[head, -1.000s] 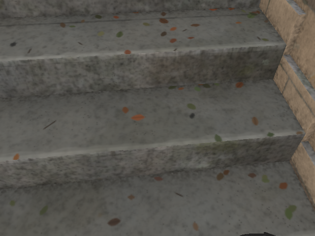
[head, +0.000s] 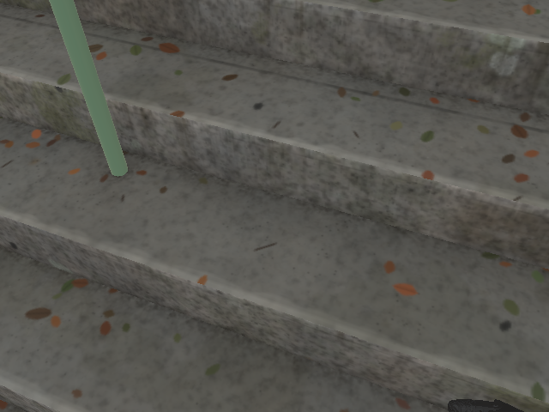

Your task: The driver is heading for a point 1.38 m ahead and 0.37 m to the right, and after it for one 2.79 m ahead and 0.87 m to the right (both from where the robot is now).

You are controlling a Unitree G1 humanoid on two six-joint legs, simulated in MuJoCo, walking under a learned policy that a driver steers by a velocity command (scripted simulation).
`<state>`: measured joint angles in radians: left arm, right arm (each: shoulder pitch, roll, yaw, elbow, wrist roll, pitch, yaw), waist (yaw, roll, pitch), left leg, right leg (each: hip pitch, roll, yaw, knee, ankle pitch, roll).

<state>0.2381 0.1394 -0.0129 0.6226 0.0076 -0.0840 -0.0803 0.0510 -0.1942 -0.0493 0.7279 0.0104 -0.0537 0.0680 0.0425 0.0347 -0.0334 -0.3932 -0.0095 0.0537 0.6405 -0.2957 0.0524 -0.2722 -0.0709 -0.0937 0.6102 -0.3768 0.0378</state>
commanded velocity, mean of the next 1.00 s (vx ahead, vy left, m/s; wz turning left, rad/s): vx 0.41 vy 0.00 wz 0.03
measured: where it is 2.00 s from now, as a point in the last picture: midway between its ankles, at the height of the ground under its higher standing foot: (377, 134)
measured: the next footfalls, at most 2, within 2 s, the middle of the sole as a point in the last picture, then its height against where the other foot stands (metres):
right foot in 0.72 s outside the picture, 0.16 m higher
left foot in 1.30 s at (344, 262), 0.17 m higher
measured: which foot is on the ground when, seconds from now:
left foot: down 0.00-0.70, up 0.72-1.00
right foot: down 0.00-0.38, up 0.40-0.70, down 0.72-1.00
